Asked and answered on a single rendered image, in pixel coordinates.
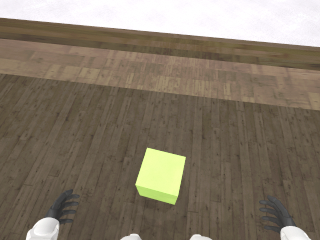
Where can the robot right hand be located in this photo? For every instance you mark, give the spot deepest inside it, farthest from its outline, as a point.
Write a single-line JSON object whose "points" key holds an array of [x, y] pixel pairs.
{"points": [[283, 219]]}

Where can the carton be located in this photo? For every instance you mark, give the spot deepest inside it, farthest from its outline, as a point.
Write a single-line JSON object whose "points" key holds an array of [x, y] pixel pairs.
{"points": [[160, 175]]}

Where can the left robot forearm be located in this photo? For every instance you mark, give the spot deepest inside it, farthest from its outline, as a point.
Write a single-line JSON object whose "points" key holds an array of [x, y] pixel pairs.
{"points": [[45, 229]]}

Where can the robot left hand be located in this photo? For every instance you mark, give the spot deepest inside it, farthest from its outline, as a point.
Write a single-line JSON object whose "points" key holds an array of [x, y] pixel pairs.
{"points": [[56, 210]]}

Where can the right robot forearm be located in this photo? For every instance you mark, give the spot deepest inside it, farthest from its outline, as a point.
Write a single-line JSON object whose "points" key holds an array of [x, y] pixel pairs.
{"points": [[293, 233]]}

